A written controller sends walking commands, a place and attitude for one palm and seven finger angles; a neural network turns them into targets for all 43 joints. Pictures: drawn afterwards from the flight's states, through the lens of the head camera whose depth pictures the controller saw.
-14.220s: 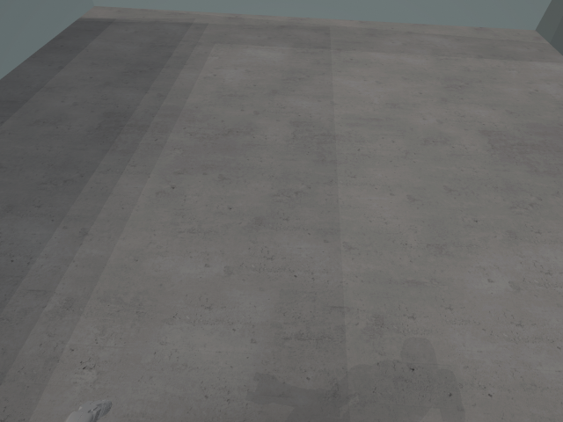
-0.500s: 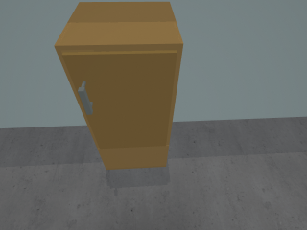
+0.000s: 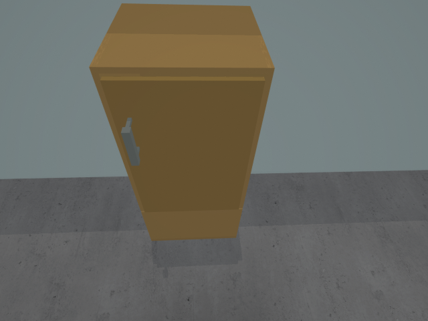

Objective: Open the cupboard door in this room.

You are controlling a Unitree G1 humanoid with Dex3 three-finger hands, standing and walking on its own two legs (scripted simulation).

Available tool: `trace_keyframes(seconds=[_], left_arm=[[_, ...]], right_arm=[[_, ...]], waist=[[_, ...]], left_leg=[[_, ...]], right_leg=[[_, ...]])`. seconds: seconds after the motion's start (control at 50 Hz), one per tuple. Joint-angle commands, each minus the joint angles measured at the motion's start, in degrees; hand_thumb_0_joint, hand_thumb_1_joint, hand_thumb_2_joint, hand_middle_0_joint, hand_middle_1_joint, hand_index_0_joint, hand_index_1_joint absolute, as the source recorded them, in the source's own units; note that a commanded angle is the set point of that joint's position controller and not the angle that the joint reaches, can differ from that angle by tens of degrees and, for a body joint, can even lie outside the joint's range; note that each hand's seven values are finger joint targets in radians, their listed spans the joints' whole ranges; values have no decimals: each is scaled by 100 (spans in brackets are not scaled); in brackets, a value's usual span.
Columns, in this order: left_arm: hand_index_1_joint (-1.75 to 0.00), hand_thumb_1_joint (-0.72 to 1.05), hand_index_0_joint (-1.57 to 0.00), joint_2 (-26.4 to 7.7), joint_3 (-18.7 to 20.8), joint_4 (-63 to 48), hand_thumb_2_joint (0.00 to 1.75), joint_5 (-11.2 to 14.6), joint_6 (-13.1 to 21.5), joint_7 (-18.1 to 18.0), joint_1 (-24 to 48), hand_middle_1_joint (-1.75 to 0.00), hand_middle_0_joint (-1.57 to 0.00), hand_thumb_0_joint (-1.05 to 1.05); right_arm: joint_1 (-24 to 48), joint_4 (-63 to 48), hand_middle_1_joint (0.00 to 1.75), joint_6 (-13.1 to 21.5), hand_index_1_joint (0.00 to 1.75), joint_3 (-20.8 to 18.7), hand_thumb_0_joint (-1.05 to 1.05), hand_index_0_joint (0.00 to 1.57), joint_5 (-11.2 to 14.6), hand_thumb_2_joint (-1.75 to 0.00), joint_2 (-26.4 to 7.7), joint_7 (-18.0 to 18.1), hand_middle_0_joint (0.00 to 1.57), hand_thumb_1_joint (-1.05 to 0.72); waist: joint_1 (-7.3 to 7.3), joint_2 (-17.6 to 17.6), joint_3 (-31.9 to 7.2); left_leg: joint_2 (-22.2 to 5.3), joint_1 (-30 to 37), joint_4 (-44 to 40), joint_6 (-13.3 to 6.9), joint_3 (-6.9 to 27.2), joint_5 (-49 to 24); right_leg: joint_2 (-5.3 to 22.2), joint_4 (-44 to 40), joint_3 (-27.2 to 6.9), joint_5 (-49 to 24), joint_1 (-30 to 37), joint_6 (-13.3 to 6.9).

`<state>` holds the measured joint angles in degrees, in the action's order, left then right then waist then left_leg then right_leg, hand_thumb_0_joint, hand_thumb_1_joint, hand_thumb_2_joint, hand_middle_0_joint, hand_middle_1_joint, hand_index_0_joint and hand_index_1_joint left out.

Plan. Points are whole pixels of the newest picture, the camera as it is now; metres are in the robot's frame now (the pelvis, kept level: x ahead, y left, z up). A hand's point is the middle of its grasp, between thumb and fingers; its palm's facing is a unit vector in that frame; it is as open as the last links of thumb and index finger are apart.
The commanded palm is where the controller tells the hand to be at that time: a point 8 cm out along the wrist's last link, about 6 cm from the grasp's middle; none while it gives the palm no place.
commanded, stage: raise the hand with hooked fingers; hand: left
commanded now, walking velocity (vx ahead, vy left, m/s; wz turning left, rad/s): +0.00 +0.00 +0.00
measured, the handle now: (132, 142) +0.54 +0.25 -0.03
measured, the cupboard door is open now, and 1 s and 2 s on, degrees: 0 0 0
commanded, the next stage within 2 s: none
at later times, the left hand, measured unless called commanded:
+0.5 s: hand out of the picture +0.13 +0.19 -0.07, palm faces +0.20 -0.98 -0.03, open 8.9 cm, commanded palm +0.13 +0.25 -0.05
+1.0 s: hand (102, 282) +0.19 +0.22 -0.04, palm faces +0.10 -0.99 -0.05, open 12.0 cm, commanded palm +0.16 +0.27 -0.03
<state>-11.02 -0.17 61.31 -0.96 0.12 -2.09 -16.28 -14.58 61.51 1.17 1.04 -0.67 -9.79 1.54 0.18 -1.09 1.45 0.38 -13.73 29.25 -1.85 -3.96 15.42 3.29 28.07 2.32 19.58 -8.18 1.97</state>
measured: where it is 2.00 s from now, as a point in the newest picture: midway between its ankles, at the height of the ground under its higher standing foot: outside the picture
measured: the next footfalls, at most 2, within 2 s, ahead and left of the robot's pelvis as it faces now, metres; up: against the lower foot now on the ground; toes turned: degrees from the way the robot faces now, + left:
none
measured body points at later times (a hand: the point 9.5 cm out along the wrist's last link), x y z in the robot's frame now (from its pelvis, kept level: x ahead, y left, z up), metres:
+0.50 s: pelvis -0.06 -0.05 -0.10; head +0.00 -0.03 +0.34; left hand +0.11 +0.24 -0.07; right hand +0.19 -0.29 -0.14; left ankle +0.00 +0.10 -0.74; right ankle -0.05 -0.14 -0.74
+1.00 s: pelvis -0.05 -0.02 -0.09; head +0.02 -0.01 +0.36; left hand +0.18 +0.28 -0.04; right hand +0.08 -0.29 -0.18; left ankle +0.00 +0.10 -0.74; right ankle -0.05 -0.14 -0.74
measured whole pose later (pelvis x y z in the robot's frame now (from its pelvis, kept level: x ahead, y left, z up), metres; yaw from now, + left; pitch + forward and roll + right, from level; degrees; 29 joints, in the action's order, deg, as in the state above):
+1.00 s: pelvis -0.05 -0.02 -0.09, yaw +0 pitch +16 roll -2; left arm -16.9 19.9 13.0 19.8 24.4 20.1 -12.8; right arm -16.9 36.1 12.2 -1.4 1.5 -14.9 4.5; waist -0.9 1.0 -8.0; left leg -3.8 -55.4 65.4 0.2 0.1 25.8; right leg 0.1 64.4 4.4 31.4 -48.8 -0.8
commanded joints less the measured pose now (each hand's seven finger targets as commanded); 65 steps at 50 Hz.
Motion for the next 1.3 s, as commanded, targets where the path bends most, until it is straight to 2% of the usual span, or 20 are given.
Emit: trace_keyframes(seconds=[0.0,0.02,0.04,0.06,0.08,0.1,0.12,0.14,0.16,0.18,0.2,0.26,0.32,0.36,0.46,0.54,0.66,0.86,0.94,1.28], left_arm=[[-30,90,-20,-495,60,-40,90,-60,158,-226,-674,-30,-20,0],[-32,88,-20,-2115,1225,-9134,89,960,1320,-338,3571,-32,-20,0],[-33,85,-20,-1604,955,-7649,88,504,1041,-556,730,-33,-20,0],[-34,83,-21,-238,236,-6756,87,764,307,-687,-740,-34,-21,0],[-36,81,-21,246,132,-6444,86,911,290,-568,-637,-36,-21,0],[-37,78,-21,-196,557,-6483,85,919,577,-488,-148,-37,-21,0],[-39,76,-21,-426,983,-6097,84,892,932,-345,-370,-39,-21,0],[-40,74,-21,-291,1184,-5476,83,978,1343,-116,-1064,-40,-21,0],[-42,71,-21,-186,1327,-4993,82,1002,1744,212,-1763,-42,-21,0],[-43,69,-22,-29,1391,-4809,81,1091,2233,560,-2010,-43,-22,0],[-45,67,-22,135,1303,-4821,80,1211,2730,960,-2031,-45,-22,0],[-50,60,-22,-484,1898,-4685,77,1623,3709,2082,-1773,-50,-22,0],[-54,53,-23,-853,2116,-5692,74,2076,3270,2449,-981,-54,-23,0],[-57,48,-23,-1198,2337,-6411,72,2210,3091,2344,-158,-57,-23,0],[-64,36,-24,-1388,2030,-7665,67,2024,3464,2074,1113,-64,-24,0],[-70,27,-25,-1506,2026,-6867,63,2094,3147,2399,898,-70,-25,0],[-80,13,-25,-1812,2681,-6041,57,2328,2114,2449,316,-80,-25,0],[-94,-10,-27,-1599,2562,-5789,47,2206,2775,2175,630,-94,-27,0],[-100,-20,-28,-1707,2562,-6064,43,2192,2886,2248,804,-100,-28,0],[-120,-50,-30,-1884,2536,-5761,30,2056,2369,2270,1731,-120,-30,0]], right_arm=[[107,-522,30,61,30,-190,0,20,55,-90,-853,-27,20,-90],[-181,-2355,30,908,30,-459,0,20,285,-90,-1573,150,20,-90],[275,-2080,30,1432,30,-216,0,20,257,-90,-992,346,20,-90],[355,-1999,30,1565,30,-324,0,20,384,-90,-780,328,20,-90],[145,-1905,30,1573,30,-388,0,20,365,-90,-810,297,20,-90],[311,-2199,30,1597,30,-503,0,20,288,-90,-982,271,20,-90],[321,-2305,30,1574,30,-566,0,20,163,-90,-1088,249,20,-90],[381,-2441,30,1538,30,-605,0,20,91,-90,-1053,229,20,-90],[470,-2616,30,1532,30,-663,0,20,89,-90,-1011,152,20,-90],[527,-2716,30,1501,30,-699,0,20,38,-90,-964,66,20,-90],[699,-2885,30,1500,30,-749,0,20,-3,-90,-977,-12,20,-90],[847,-3309,30,1527,30,-832,0,20,111,-90,-1029,-159,20,-90],[980,-3947,30,1473,30,-785,0,20,205,-90,-1110,-31,20,-90],[843,-4042,30,1443,30,-736,0,20,234,-90,-1082,94,20,-90],[452,-3707,30,1538,30,-576,0,20,142,-90,-1023,346,20,-90],[470,-3459,30,1611,30,-471,0,20,211,-90,-1099,456,20,-90],[559,-3557,30,1511,30,-421,0,20,263,-90,-1065,451,20,-90],[260,-3463,30,1449,30,-515,0,20,208,-90,-1175,316,20,-90],[128,-3505,30,1443,30,-518,0,20,213,-90,-1263,330,20,-90],[59,-3746,30,1111,30,-362,0,20,224,-90,-1372,290,20,-90]], waist=[[119,-60,357],[-543,1086,-2600],[51,1727,-2597],[-189,1387,-1659],[-241,857,-784],[-296,543,-175],[-257,16,-251],[-114,-673,-330],[158,-537,-565],[290,-953,-934],[398,-1050,-1145],[519,-56,-1548],[443,139,-2274],[235,97,-2245],[-286,530,-2139],[-259,681,-1917],[157,280,-2282],[15,-62,-2007],[47,410,-2343],[-50,844,-2193]], left_leg=[[-740,-18,413,42,617,-2436],[-204,1620,-158,109,511,-2927],[-566,2336,-361,141,670,-3670],[-442,1367,-553,345,697,-3025],[-371,681,-389,274,653,-2455],[-247,0,-62,244,703,-1490],[-132,-510,305,211,637,-914],[-108,-947,696,188,598,-839],[-58,-1178,1080,222,493,-1204],[-97,-1566,1464,284,452,-1329],[-75,-1999,1851,294,400,-1200],[6,-2780,2675,294,285,-712],[109,-3109,3002,160,115,-113],[48,-3380,3232,112,215,298],[-180,-3440,3708,-12,409,419],[-209,-3630,3638,-4,498,640],[-176,-3558,3333,18,551,307],[-146,-3310,2992,10,504,233],[-147,-2727,2703,3,539,50],[-210,-1950,2198,166,802,-6]], right_leg=[[414,-590,-588,-2281,-579,-243],[-138,115,138,-2731,-390,-427],[-302,710,185,-1369,-797,-439],[-343,978,392,-308,-1390,-308],[-290,836,356,-253,-1569,-282],[-305,571,421,-272,-1841,-293],[-324,460,494,-464,-2029,-299],[-386,715,562,-509,-2284,-295],[-413,1121,564,-884,-2344,-335],[-465,1702,634,-1003,-2626,-342],[-470,2151,581,-1050,-2903,-343],[-384,2864,191,-962,-3354,-431],[-325,2734,-263,-336,-3184,-299],[-350,2541,-574,438,-3439,-219],[-399,2482,-795,787,-3918,-239],[-401,2346,-785,1165,-3969,-265],[-272,2135,-854,822,-3186,-144],[-368,2318,-437,664,-3579,-176],[-447,2499,-83,305,-3613,-270],[-593,2482,297,56,-3758,-362]])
